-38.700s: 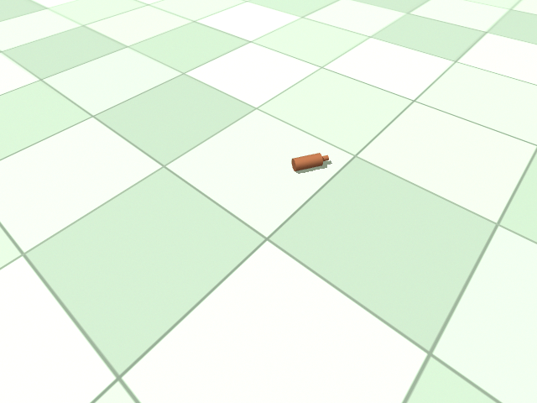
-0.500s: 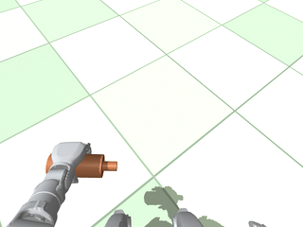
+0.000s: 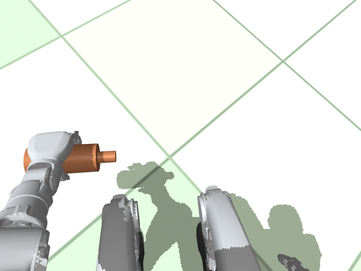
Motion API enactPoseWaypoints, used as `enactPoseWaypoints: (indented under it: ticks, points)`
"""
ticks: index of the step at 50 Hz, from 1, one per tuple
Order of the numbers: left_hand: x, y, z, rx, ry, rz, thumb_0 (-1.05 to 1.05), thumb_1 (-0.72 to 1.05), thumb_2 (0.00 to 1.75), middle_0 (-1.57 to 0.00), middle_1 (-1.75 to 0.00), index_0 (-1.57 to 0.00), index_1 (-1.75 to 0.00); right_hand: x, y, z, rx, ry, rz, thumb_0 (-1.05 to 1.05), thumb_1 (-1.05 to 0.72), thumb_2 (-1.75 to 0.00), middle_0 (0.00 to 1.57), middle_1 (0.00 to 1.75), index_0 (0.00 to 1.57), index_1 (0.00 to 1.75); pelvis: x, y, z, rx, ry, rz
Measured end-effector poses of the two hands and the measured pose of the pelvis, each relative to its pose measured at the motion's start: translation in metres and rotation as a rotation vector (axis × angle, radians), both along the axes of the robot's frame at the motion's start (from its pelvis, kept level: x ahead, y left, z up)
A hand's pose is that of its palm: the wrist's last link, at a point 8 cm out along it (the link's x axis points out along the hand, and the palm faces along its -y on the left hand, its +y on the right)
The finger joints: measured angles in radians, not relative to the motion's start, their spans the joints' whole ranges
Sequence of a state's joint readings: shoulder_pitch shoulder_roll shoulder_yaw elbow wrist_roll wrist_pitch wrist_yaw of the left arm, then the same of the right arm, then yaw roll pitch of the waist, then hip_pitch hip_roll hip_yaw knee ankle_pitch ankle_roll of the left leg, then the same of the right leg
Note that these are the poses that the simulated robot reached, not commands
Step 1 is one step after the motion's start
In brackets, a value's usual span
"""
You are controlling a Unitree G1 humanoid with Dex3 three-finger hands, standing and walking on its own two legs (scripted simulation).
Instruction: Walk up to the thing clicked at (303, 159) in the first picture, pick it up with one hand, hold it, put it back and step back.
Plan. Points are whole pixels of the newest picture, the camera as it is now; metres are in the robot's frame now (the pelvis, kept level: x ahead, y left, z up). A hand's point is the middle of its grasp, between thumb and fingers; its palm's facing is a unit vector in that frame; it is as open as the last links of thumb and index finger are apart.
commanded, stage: crouch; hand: left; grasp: from above
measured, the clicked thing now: (74, 158) +0.41 +0.24 -0.18
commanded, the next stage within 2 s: lower in 0.80 s
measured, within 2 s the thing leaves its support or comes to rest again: neither
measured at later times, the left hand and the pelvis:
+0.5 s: hand (71, 164) +0.41 +0.27 -0.26, palm faces -0.46 -0.04 -0.89, open 10.0 cm; pelvis -0.01 -0.01 -0.09, yaw -3 degrees
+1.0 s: hand (77, 166) +0.42 +0.27 -0.31, palm faces -0.46 -0.04 -0.89, open 10.0 cm; pelvis -0.01 -0.01 -0.14, yaw -3 degrees
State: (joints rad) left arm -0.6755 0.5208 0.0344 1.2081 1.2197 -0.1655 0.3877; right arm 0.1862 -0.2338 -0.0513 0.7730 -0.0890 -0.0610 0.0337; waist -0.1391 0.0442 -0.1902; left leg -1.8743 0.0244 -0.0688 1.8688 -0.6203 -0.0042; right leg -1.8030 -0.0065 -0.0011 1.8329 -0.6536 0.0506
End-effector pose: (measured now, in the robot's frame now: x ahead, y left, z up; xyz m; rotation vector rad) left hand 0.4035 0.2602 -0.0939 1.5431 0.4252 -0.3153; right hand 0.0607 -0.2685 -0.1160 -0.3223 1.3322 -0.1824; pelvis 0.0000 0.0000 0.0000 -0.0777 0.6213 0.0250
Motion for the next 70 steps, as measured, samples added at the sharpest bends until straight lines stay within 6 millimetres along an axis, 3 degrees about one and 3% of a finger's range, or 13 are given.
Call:
enactPoseWaypoints:
  ticks: [7, 13, 24, 37, 51, 70]
  points:
    - [0.006, 0.005, -0.047, -0.003, -0.015, 0.015, -0.02, -0.03, 0.55, -0.69, -0.53, -0.72, -0.55, 0.012, -0.007, -0.033, -0.008, -0.002, 0.053, 0.0, -0.89, -0.89, 0.2, 0.3, 0.2, 0.29, -0.003, -0.004, -0.037, -0.014, 0.018, -0.006]
    - [0.013, 0.008, -0.072, -0.005, -0.02, 0.031, -0.02, -0.04, 0.57, -0.69, -0.54, -0.72, -0.55, 0.016, -0.013, -0.051, -0.014, 0.004, 0.074, 0.0, -0.9, -0.89, 0.2, 0.3, 0.2, 0.29, -0.003, -0.006, -0.058, -0.018, 0.02, -0.012]
    - [0.017, 0.012, -0.107, -0.008, 0.008, 0.037, -0.02, -0.04, 0.59, -0.67, -0.57, -0.7, -0.59, -0.003, -0.019, -0.081, -0.003, 0.058, 0.067, 0.0, -0.9, -0.9, 0.2, 0.3, 0.2, 0.29, -0.008, -0.008, -0.09, -0.023, 0.005, -0.028]
    - [0.017, 0.011, -0.141, -0.022, -0.006, 0.02, -0.02, -0.03, 0.58, -0.65, -0.59, -0.68, -0.61, -0.022, -0.017, -0.112, 0.001, 0.093, 0.055, 0.0, -0.9, -0.89, 0.2, 0.3, 0.2, 0.29, -0.013, -0.007, -0.124, -0.026, -0.019, -0.037]
    - [0.021, 0.014, -0.163, -0.015, 0.014, 0.04, -0.02, -0.04, 0.6, -0.65, -0.59, -0.68, -0.61, -0.022, -0.015, -0.134, 0.013, 0.094, 0.073, 0.0, -0.9, -0.89, 0.2, 0.3, 0.2, 0.29, -0.014, -0.008, -0.146, -0.026, -0.033, -0.044]
    - [0.019, 0.013, -0.218, -0.043, 0.002, 0.03, -0.02, -0.03, 0.58, -0.67, -0.58, -0.7, -0.59, -0.026, -0.021, -0.156, -0.024, 0.131, 0.113, 0.0, -0.9, -0.89, 0.2, 0.3, 0.2, 0.29, -0.011, -0.008, -0.18, -0.043, -0.072, -0.062]
